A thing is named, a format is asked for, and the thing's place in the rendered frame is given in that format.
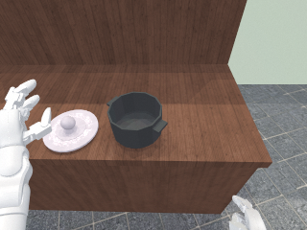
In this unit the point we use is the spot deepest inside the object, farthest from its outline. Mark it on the table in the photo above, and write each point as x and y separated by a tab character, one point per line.
83	53

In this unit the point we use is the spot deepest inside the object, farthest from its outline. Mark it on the robot left hand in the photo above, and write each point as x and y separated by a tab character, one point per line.
14	114

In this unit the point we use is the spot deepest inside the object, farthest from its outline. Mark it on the lid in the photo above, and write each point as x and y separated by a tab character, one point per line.
66	140

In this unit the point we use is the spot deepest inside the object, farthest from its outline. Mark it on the knob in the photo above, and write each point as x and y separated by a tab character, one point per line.
67	122

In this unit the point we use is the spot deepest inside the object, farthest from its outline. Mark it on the pot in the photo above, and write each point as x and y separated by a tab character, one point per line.
136	119

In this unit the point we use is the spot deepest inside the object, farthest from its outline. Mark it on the robot right hand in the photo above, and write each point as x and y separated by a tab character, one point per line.
252	219

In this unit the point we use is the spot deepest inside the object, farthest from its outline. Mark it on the left robot forearm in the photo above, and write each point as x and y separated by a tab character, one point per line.
15	173

